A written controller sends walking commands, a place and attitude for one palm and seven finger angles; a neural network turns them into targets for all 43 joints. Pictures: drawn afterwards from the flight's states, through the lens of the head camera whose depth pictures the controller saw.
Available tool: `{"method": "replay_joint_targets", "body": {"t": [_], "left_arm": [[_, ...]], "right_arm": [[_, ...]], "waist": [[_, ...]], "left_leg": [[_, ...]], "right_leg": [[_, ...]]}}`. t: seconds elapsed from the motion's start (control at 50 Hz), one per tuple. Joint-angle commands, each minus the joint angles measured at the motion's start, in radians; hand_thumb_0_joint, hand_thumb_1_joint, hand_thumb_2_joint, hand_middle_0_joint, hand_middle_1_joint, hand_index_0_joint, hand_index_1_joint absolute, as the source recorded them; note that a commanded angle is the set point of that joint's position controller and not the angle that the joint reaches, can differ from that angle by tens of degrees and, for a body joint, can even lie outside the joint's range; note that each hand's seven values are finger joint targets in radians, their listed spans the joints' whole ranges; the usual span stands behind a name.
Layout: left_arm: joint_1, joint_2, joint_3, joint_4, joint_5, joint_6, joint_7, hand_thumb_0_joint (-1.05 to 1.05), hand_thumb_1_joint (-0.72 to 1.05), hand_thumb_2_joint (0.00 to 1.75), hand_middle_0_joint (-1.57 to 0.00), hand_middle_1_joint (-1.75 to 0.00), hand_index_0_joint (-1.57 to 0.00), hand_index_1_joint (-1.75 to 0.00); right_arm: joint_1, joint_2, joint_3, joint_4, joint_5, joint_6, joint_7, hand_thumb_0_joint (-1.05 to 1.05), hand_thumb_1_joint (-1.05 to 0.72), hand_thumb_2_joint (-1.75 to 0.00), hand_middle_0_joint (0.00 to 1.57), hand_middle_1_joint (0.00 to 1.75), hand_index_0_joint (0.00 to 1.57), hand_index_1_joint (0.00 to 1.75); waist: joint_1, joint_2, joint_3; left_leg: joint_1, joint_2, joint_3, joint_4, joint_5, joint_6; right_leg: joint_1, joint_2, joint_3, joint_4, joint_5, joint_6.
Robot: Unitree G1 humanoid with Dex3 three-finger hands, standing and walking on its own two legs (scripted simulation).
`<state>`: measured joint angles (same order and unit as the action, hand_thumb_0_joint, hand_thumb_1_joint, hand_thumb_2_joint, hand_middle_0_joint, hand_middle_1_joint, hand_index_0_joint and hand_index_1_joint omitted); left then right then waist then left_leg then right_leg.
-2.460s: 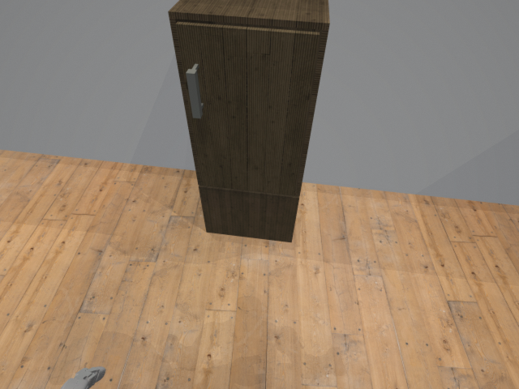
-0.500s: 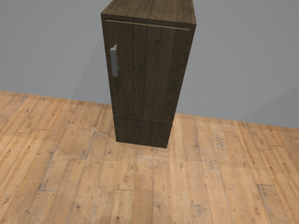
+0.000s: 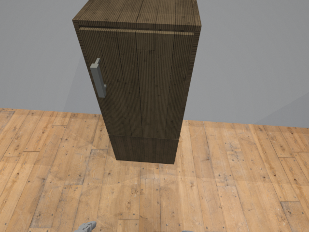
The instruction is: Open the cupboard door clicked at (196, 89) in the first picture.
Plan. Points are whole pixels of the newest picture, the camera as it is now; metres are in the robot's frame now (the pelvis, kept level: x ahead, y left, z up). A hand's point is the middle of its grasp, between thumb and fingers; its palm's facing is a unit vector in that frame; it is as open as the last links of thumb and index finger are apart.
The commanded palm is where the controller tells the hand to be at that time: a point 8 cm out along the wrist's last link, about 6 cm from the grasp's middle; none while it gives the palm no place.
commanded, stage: come to a stop and stand still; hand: left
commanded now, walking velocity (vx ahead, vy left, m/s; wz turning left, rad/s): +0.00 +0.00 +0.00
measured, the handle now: (100, 78) +0.63 +0.22 +0.03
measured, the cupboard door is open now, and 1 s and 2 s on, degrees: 0 0 0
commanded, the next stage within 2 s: look again from close up in 1.66 s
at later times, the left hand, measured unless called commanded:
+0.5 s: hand out of the picture +0.07 +0.25 -0.17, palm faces +0.03 -0.98 -0.19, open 7.4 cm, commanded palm none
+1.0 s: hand out of the picture -0.04 +0.17 -0.13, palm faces +0.03 -0.98 -0.21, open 7.4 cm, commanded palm none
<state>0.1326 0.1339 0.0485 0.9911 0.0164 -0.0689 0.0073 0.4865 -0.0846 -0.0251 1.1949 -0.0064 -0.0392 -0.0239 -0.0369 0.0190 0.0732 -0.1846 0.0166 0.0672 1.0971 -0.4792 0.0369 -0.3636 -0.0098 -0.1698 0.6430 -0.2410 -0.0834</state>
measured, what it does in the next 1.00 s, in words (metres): steps on the spot: left foot, then right foot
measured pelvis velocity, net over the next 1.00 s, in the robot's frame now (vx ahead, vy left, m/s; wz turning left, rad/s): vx -0.02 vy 0.01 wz -0.03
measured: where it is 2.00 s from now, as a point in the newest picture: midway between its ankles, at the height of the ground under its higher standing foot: outside the picture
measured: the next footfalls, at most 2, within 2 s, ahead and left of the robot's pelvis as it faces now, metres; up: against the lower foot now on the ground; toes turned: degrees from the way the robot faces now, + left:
left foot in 0.32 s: +0.17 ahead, +0.15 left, +0.00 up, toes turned +4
right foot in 0.78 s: -0.02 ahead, -0.09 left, +0.00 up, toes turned -6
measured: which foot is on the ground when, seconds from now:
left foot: up 0.00-0.30, down 0.32-0.78, up 0.80-1.00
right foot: down 0.00-0.32, up 0.34-0.76, down 0.78-1.00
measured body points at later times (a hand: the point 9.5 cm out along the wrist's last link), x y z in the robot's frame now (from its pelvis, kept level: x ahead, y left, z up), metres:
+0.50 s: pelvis +0.04 +0.06 +0.02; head +0.08 +0.10 +0.46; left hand +0.07 +0.30 -0.16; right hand +0.13 -0.17 -0.11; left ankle +0.13 +0.15 -0.72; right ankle -0.01 -0.08 -0.63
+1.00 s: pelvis -0.02 +0.01 +0.03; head -0.04 -0.02 +0.48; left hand -0.04 +0.22 -0.11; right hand -0.08 -0.23 -0.14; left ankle -0.01 +0.15 -0.65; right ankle -0.06 -0.08 -0.72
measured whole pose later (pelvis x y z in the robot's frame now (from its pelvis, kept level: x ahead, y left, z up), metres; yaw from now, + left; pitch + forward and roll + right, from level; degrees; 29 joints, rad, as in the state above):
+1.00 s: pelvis -0.02 +0.01 +0.03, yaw -2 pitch +0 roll +2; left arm 0.38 0.10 0.02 1.08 0.02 -0.01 0.02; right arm 0.39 -0.20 -0.08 1.10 -0.03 0.05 0.01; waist -0.01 0.04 -0.05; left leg -0.45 0.04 0.04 0.93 -0.22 -0.04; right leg -0.09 -0.02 -0.07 0.31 -0.23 -0.03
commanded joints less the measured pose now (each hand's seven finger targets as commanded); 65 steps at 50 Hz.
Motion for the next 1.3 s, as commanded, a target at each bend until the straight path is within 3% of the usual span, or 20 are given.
{"method": "replay_joint_targets", "body": {"t": [0.0, 0.08, 0.18, 0.24, 0.26, 0.3, 0.32, 0.46, 0.64, 0.72, 0.76, 0.78, 0.84, 0.9, 1.0, 1.1, 1.16, 1.2, 1.24, 1.28], "left_arm": [[0.175, 0.103, 0.016, 0.026, -0.003, 0.0, 0.022, 0.0, 0.9, 0.9, -0.2, -0.3, -0.2, -0.3], [0.105, 0.08, 0.005, -0.006, 0.011, 0.019, 0.033, 0.0, 0.9, 0.9, -0.2, -0.3, -0.2, -0.3], [0.147, 0.169, 0.032, -0.013, 0.012, 0.06, 0.033, 0.0, 0.9, 0.9, -0.2, -0.3, -0.2, -0.3], [0.129, 0.185, 0.04, -0.027, 0.01, 0.076, 0.032, 0.0, 0.9, 0.9, -0.2, -0.3, -0.2, -0.3], [0.127, 0.177, 0.039, -0.029, 0.006, 0.083, 0.032, 0.0, 0.9, 0.9, -0.2, -0.3, -0.2, -0.3], [0.212, 0.09, 0.02, -0.041, -0.013, 0.094, 0.034, 0.0, 0.9, 0.9, -0.2, -0.3, -0.2, -0.3], [0.213, 0.122, 0.018, -0.039, -0.009, 0.097, 0.042, 0.0, 0.9, 0.9, -0.2, -0.3, -0.2, -0.3], [0.219, 0.137, 0.044, -0.011, 0.007, 0.123, 0.018, 0.0, 0.9, 0.9, -0.2, -0.3, -0.2, -0.3], [0.215, 0.101, 0.026, -0.004, 0.008, 0.137, -0.002, 0.0, 0.9, 0.9, -0.2, -0.3, -0.2, -0.3], [0.416, 0.099, 0.023, 0.08, 0.002, 0.118, 0.005, 0.0, 0.9, 0.9, -0.2, -0.3, -0.2, -0.3], [0.367, 0.214, 0.03, 0.057, 0.02, 0.101, 0.022, 0.0, 0.9, 0.9, -0.2, -0.3, -0.2, -0.3], [0.224, 0.215, 0.017, 0.004, 0.016, 0.102, 0.029, 0.0, 0.9, 0.9, -0.2, -0.3, -0.2, -0.3], [0.09, 0.168, 0.012, -0.016, 0.003, 0.058, 0.03, 0.0, 0.9, 0.9, -0.2, -0.3, -0.2, -0.3], [0.22, 0.144, 0.008, 0.024, 0.001, 0.032, 0.02, 0.0, 0.9, 0.9, -0.2, -0.3, -0.2, -0.3], [0.355, 0.119, 0.012, 0.073, 0.006, 0.023, 0.028, 0.0, 0.9, 0.9, -0.2, -0.3, -0.2, -0.3], [0.361, 0.119, 0.014, 0.099, 0.016, 0.027, 0.03, 0.0, 0.9, 0.9, -0.2, -0.3, -0.2, -0.3], [0.289, 0.107, 0.007, 0.106, 0.007, 0.038, 0.028, 0.0, 0.9, 0.9, -0.2, -0.3, -0.2, -0.3], [0.321, 0.054, -0.007, 0.117, -0.003, 0.044, 0.026, 0.0, 0.9, 0.9, -0.2, -0.3, -0.2, -0.3], [0.32, 0.012, -0.014, 0.119, 0.002, 0.054, 0.031, 0.0, 0.9, 0.9, -0.2, -0.3, -0.2, -0.3], [0.291, 0.016, -0.016, 0.138, 0.005, 0.064, 0.028, 0.0, 0.9, 0.9, -0.2, -0.3, -0.2, -0.3]], "right_arm": [[-0.026, -0.058, -0.015, -0.098, -0.013, 0.002, 0.004, 0.0, -0.9, -0.9, 0.2, 0.3, 0.2, 0.3], [0.017, -0.016, -0.003, -0.092, -0.009, 0.052, -0.003, 0.0, -0.9, -0.9, 0.2, 0.3, 0.2, 0.3], [-0.138, -0.085, -0.025, -0.172, -0.005, 0.065, 0.002, 0.0, -0.9, -0.9, 0.2, 0.3, 0.2, 0.3], [-0.149, -0.114, -0.036, -0.191, -0.006, 0.061, -0.001, 0.0, -0.9, -0.9, 0.2, 0.3, 0.2, 0.3], [-0.127, -0.13, -0.038, -0.183, -0.007, 0.054, 0.0, 0.0, -0.9, -0.9, 0.2, 0.3, 0.2, 0.3], [-0.117, -0.271, -0.053, -0.211, -0.014, 0.035, -0.009, 0.0, -0.9, -0.9, 0.2, 0.3, 0.2, 0.3], [-0.135, -0.282, -0.052, -0.221, -0.014, 0.04, -0.015, 0.0, -0.9, -0.9, 0.2, 0.3, 0.2, 0.3], [-0.263, -0.232, -0.049, -0.253, -0.013, 0.034, -0.039, 0.0, -0.9, -0.9, 0.2, 0.3, 0.2, 0.3], [-0.214, -0.276, -0.075, -0.21, -0.031, 0.06, -0.015, 0.0, -0.9, -0.9, 0.2, 0.3, 0.2, 0.3], [-0.255, -0.244, -0.077, -0.2, -0.029, 0.075, -0.001, 0.0, -0.9, -0.9, 0.2, 0.3, 0.2, 0.3], [-0.26, -0.1, -0.047, -0.22, -0.009, 0.089, 0.006, 0.0, -0.9, -0.9, 0.2, 0.3, 0.2, 0.3], [-0.281, -0.151, -0.057, -0.229, -0.022, 0.093, 0.009, 0.0, -0.9, -0.9, 0.2, 0.3, 0.2, 0.3], [-0.153, -0.151, -0.061, -0.159, -0.026, 0.094, 0.032, 0.0, -0.9, -0.9, 0.2, 0.3, 0.2, 0.3], [-0.111, -0.142, -0.056, -0.151, -0.027, 0.066, 0.038, 0.0, -0.9, -0.9, 0.2, 0.3, 0.2, 0.3], [-0.199, -0.155, -0.05, -0.19, -0.029, 0.051, 0.032, 0.0, -0.9, -0.9, 0.2, 0.3, 0.2, 0.3], [-0.228, -0.115, -0.03, -0.19, -0.014, 0.042, 0.02, 0.0, -0.9, -0.9, 0.2, 0.3, 0.2, 0.3], [-0.134, -0.087, -0.015, -0.136, -0.003, 0.029, 0.008, 0.0, -0.9, -0.9, 0.2, 0.3, 0.2, 0.3], [-0.071, -0.159, -0.02, -0.104, -0.006, 0.005, -0.008, 0.0, -0.9, -0.9, 0.2, 0.3, 0.2, 0.3], [-0.107, -0.207, -0.029, -0.115, -0.008, 0.017, -0.018, 0.0, -0.9, -0.9, 0.2, 0.3, 0.2, 0.3], [-0.147, -0.176, -0.015, -0.103, -0.008, 0.018, -0.023, 0.0, -0.9, -0.9, 0.2, 0.3, 0.2, 0.3]], "waist": [[0.034, -0.045, 0.019], [-0.025, -0.098, -0.016], [0.033, -0.162, -0.035], [0.015, -0.176, -0.05], [0.002, -0.132, -0.065], [0.022, 0.281, -0.147], [0.015, 0.203, -0.149], [0.031, 0.102, -0.175], [-0.005, 0.188, -0.12], [0.08, 0.125, -0.083], [0.068, -0.298, 0.016], [0.048, -0.217, 0.114], [-0.025, -0.16, 0.123], [0.019, -0.13, 0.092], [0.091, -0.144, 0.057], [0.091, -0.198, 0.005], [0.039, -0.196, -0.027], [0.034, -0.023, -0.092], [0.045, 0.063, -0.059], [0.042, 0.09, 0.019]], "left_leg": [[-0.297, 0.102, -0.085, 0.183, 0.11, -0.011], [-0.134, 0.082, -0.034, -0.122, 0.147, -0.06], [-0.176, 0.042, -0.008, -0.287, 0.155, -0.078], [-0.085, 0.034, -0.003, -0.457, 0.264, -0.078], [-0.005, 0.052, -0.013, -0.569, 0.416, -0.07], [0.082, 0.397, -0.357, -0.724, 1.103, 0.101], [0.005, 0.426, -0.334, -0.73, 1.088, 0.169], [0.036, 0.298, -0.178, -0.765, 0.709, 0.126], [-0.029, 0.27, -0.256, -0.964, -0.024, 0.074], [-0.243, 0.133, -0.111, -0.927, -0.116, -0.041], [-0.363, -0.021, 0.023, -0.479, -0.012, -0.103], [-0.354, 0.009, -0.056, -0.323, 0.031, -0.078], [-0.3, 0.031, -0.069, -0.14, 0.209, -0.061], [-0.38, 0.029, -0.022, -0.139, 0.268, -0.073], [-0.461, 0.067, -0.047, -0.208, 0.201, -0.078], [-0.295, 0.046, -0.018, -0.434, 0.087, -0.069], [0.005, 0.004, 0.017, -0.689, 0.282, -0.058], [0.175, 0.118, -0.082, -0.698, 0.552, -0.017], [0.094, 0.227, -0.148, -0.721, 0.52, 0.04], [0.028, 0.174, -0.111, -0.738, 0.544, 0.02]], "right_leg": [[0.059, -0.338, 0.352, -0.409, 0.247, -0.132], [-0.082, -0.243, 0.126, -0.363, 0.517, -0.079], [0.05, -0.256, 0.172, -0.274, 0.517, -0.097], [0.056, -0.235, 0.163, -0.179, 0.456, -0.062], [0.034, -0.202, 0.147, -0.113, 0.37, -0.021], [-0.058, -0.006, 0.051, 0.189, -0.297, 0.104], [0.001, 0.006, 0.149, 0.369, -0.42, 0.092], [-0.128, 0.0, 0.223, 0.591, -0.168, 0.129], [0.063, 0.005, 0.106, 0.094, -0.284, 0.097], [0.382, 0.042, 0.038, -0.32, -0.115, 0.06], [0.182, -0.309, 0.487, -0.63, -0.573, -0.048], [-0.036, -0.377, 0.521, -0.659, -0.592, -0.07], [-0.073, -0.264, 0.358, -0.619, -0.386, -0.014], [0.138, -0.23, 0.274, -0.528, -0.2, 0.005], [0.321, -0.312, 0.362, -0.496, -0.143, -0.061], [0.322, -0.307, 0.323, -0.397, 0.207, -0.085], [0.172, -0.202, 0.213, -0.298, 0.238, -0.011], [0.083, -0.108, 0.153, -0.184, 0.138, 0.055], [0.07, -0.074, 0.108, -0.197, -0.09, 0.087], [0.1, -0.079, 0.102, -0.212, 0.016, 0.091]]}}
